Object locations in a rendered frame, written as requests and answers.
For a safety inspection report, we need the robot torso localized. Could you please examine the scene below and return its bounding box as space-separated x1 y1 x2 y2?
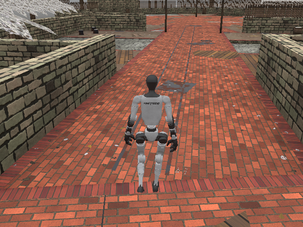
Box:
141 93 163 142

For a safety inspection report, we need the right robot forearm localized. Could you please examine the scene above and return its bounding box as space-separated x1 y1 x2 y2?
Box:
168 116 177 140

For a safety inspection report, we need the right robot upper arm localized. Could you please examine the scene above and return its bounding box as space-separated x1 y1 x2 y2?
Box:
162 96 173 122

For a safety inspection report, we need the robot left hand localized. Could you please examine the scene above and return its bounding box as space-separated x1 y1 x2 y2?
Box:
124 134 135 146

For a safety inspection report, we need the left robot upper arm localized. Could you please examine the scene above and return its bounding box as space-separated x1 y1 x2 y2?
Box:
130 95 142 122

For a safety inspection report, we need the left robot forearm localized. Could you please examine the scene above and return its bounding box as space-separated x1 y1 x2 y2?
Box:
125 115 134 135

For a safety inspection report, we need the right robot foot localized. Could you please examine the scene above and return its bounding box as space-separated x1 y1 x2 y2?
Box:
152 181 159 192

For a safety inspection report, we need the robot right hand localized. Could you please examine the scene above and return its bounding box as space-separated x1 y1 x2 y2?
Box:
167 139 178 152

